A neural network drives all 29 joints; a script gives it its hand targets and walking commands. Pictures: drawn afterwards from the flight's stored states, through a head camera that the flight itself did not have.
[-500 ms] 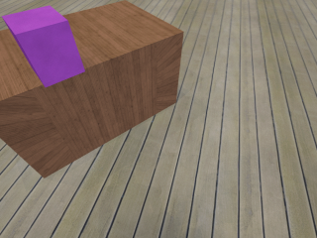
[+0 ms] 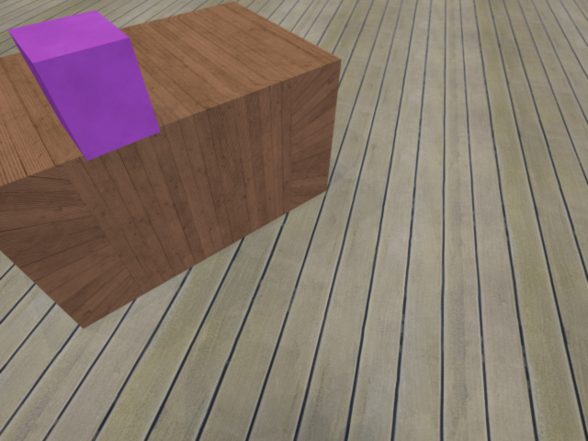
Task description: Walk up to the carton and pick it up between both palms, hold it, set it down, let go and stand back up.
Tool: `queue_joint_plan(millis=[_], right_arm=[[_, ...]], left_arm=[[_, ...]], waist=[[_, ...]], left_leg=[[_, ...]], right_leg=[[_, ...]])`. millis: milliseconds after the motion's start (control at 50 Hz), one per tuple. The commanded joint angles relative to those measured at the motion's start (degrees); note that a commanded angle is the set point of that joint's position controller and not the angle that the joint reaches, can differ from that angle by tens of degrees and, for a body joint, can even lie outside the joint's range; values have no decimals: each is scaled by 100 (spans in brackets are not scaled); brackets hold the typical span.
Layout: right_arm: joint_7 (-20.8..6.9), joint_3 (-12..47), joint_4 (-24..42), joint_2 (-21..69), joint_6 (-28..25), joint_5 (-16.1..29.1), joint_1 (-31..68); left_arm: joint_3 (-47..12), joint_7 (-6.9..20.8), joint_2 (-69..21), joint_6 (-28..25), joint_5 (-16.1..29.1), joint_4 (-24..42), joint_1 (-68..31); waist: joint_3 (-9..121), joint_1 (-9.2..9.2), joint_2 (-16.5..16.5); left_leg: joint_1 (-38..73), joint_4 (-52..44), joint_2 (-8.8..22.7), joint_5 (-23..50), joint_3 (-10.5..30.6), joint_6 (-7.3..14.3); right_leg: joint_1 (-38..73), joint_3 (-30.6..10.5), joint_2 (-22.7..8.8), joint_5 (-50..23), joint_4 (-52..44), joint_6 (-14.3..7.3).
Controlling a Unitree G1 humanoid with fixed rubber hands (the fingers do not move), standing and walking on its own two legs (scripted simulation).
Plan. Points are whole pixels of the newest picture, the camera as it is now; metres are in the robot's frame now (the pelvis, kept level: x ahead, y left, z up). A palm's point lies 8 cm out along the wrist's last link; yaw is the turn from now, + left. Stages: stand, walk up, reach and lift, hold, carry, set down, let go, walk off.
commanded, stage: stand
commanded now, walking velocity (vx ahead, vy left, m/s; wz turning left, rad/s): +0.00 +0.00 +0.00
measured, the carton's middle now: (91, 85) +0.90 +0.52 +0.01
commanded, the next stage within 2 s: walk up in 0.20 s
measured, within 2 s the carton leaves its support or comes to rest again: neither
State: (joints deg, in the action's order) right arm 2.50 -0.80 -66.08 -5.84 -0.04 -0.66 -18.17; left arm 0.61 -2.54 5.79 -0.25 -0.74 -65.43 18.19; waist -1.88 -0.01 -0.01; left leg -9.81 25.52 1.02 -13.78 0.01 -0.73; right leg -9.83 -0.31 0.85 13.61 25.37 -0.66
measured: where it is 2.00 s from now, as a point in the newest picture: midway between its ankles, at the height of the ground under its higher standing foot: (199, 352)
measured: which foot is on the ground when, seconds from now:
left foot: down 0.00-0.40, up 0.42-0.74, down 0.76-1.00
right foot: down 0.00-0.76, up 0.78-1.00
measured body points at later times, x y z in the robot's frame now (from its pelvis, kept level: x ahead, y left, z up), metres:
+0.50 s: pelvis +0.00 +0.01 +0.00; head +0.01 +0.01 +0.45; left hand -0.04 +0.25 -0.15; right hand +0.01 -0.21 -0.16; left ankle +0.00 +0.14 -0.68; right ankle +0.00 -0.11 -0.74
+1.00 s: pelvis +0.15 +0.20 +0.01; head +0.16 +0.23 +0.45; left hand +0.18 +0.45 -0.15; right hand +0.14 -0.03 -0.13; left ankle +0.05 +0.24 -0.74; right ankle +0.22 +0.05 -0.63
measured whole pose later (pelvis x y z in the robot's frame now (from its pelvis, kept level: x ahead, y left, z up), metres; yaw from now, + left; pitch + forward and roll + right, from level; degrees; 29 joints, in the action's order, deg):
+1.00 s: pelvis +0.15 +0.20 +0.01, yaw +19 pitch +2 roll -3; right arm -1.5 -1.1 -59.7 -6.5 -5.0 -1.3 -28.2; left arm 3.7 3.3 11.9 -3.2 -2.1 -55.5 9.6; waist -0.7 4.1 0.7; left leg -5.3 21.6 1.9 -18.3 -4.2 2.3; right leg -36.8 6.3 -6.9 9.7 68.3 -0.1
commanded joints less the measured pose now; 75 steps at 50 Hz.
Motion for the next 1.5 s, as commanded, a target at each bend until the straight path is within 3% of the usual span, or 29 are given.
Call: queue_joint_plan(millis=[0,360,380,400,420,440,500,560,600,680,700,720,740,760,780,800,840,860,940,1120,1200,1240,1260,1280,1300,1320,1340,1380,1480], right_arm=[[18,-51,19,-404,-29,-2,-451],[15,-27,5,-345,-49,4,-570],[-252,-291,690,-1203,129,-103,409],[-407,-308,1302,-1016,228,-117,1442],[-522,-237,1587,-809,253,-317,1740],[-604,-275,1711,-735,253,-377,1976],[-667,-337,1392,-570,201,-336,524],[-731,-323,1596,-579,208,-143,700],[-735,-294,1491,-633,146,-2,250],[-650,-382,1641,-890,89,-183,640],[-600,-387,1475,-833,14,-176,230],[-511,-492,1005,-998,-100,-169,-824],[-426,-512,805,-1240,-248,-175,-1512],[-374,-539,862,-1929,-310,-117,-1667],[-365,-632,759,-2201,-265,22,-1763],[-396,-494,981,-1809,-346,-20,-1276],[-358,-404,1248,-1558,-463,-203,-490],[-344,-377,1314,-1447,-487,-151,-278],[-358,-195,863,-949,-641,-13,-1137],[-140,-140,493,-772,-677,-16,-1908],[-63,-223,439,-1075,-688,-21,-1588],[-45,-240,495,-1221,-686,54,-1429],[-70,-186,604,-969,-654,106,-1625],[-36,-93,521,-584,-516,319,-2520],[36,-210,117,-795,-409,269,-2315],[43,-260,333,-841,-413,190,-1550],[17,-237,508,-588,-435,119,-1021],[-83,-244,768,-253,-358,-52,-633],[-205,-220,849,-328,-136,-73,-542]], left_arm=[[58,-15,403,-33,2,46,436],[25,-12,300,-33,4,-32,538],[714,-199,1853,6,-134,90,1370],[815,-369,2686,71,104,84,1341],[777,-385,2241,85,-5,156,1033],[687,-345,1577,8,9,146,962],[596,-264,1175,-151,-46,384,369],[597,-149,1231,-273,-196,587,88],[541,-4,1120,-406,-215,844,-611],[707,100,1797,-491,-282,666,164],[713,150,1809,-446,-259,635,203],[669,223,1649,-389,-355,564,395],[517,315,1172,-376,-460,664,312],[320,380,490,-409,-360,1045,248],[380,426,803,-441,-297,1439,-265],[399,546,1049,-488,-244,1684,-1298],[408,620,1083,-564,-103,1310,-862],[424,628,1111,-525,-139,1159,-544],[375,567,811,-253,-111,1073,-481],[84,534,586,-289,14,1692,-2665],[231,406,966,-389,-27,1301,-1349],[410,320,1329,-454,-124,762,361],[594,265,1764,-454,-204,536,1358],[722,270,2018,-361,8,460,1490],[671,298,1765,-375,90,769,1042],[532,305,1496,-449,114,915,339],[446,292,1255,-529,17,935,-28],[314,255,780,-594,-41,686,-146],[237,293,675,-645,-37,640,194]], waist=[[-376,8,-14],[-378,-3,-71],[-100,-742,-341],[-551,-762,572],[-712,-683,432],[-826,-505,259],[20,160,1086],[-370,242,1468],[-416,498,2151],[-482,110,982],[-423,306,526],[-54,706,-553],[-44,983,-1964],[-222,644,-3398],[-126,714,-3090],[-887,798,-2014],[-553,346,-990],[-247,200,-770],[21,71,-482],[-779,608,-815],[-67,-4,-1034],[851,-663,-731],[1646,-881,169],[2708,-672,1253],[2597,-619,-298],[1598,-469,-894],[790,-315,-776],[-170,-34,261],[148,288,723]], left_leg=[[-259,-529,318,267,375,222],[-315,-558,319,218,379,229],[-3176,1391,-123,-2742,-16,67],[-4446,3229,270,-1447,-113,-149],[-4277,3565,593,-932,260,-184],[-4084,3946,617,-364,414,-185],[-3069,4696,476,109,187,-208],[-2712,3860,611,447,57,-234],[-1269,2500,595,335,-412,-166],[-869,1332,429,-916,-1218,24],[-358,838,334,-651,-1320,101],[547,490,20,-852,-1234,121],[1126,-139,654,-1588,-69,15],[1336,-1250,2097,-2747,2748,307],[671,-2518,2788,-4328,4772,1153],[-4,-2831,2593,-3874,4756,1128],[322,-1574,1844,-1131,2093,640],[291,-1407,1522,-195,1449,465],[914,-1137,1254,2818,673,422],[1421,-1346,1211,4186,324,655],[1586,-49,1173,6658,240,519],[556,1957,927,5682,90,273],[-839,3974,498,2230,-22,82],[-1968,5964,-359,-2061,11,27],[-1722,6344,-38,-1567,511,175],[-1490,6188,217,-1169,627,269],[-1581,5826,296,-985,651,277],[-1522,4897,377,-677,562,234],[-1283,3430,244,-40,-41,52]], right_leg=[[-294,-469,-432,-348,-553,-124],[-362,-477,-447,-322,-530,-118],[1770,-2199,-2045,3544,-977,-492],[1580,-3351,-3556,4103,-1745,-673],[791,-3258,-3585,3789,-1696,-753],[175,-2709,-3104,3062,-1630,-528],[-236,-821,-2220,1990,-1448,-11],[-918,-22,-2024,1823,-1664,40],[-1733,762,-1503,2269,-2012,202],[-779,651,-1966,2514,-1298,-271],[-828,831,-1895,2490,-606,-281],[-929,1201,-1458,1724,1182,-252],[-1980,1269,-1150,1809,3142,-138],[-3755,970,-635,2325,4463,99],[-3923,348,-646,1874,5114,25],[-4105,57,-898,1319,5402,27],[-3740,156,-1264,-29,4915,-65],[-3289,160,-1262,-269,4586,-92],[-3163,537,-838,-593,4321,86],[-3061,1184,-346,-1368,1182,169],[-1047,1191,85,-1144,385,-231],[1392,913,-262,-2115,110,-509],[2986,-638,-1685,-3408,569,-997],[4025,-2567,-3117,-3655,262,-2119],[2995,-3485,-3585,-3075,-429,-1863],[1810,-2592,-3154,-3787,-568,-1441],[908,-1711,-2805,-4626,-501,-1285],[-413,-544,-2077,-4252,-822,-920],[-360,253,-1457,-4648,-850,-776]])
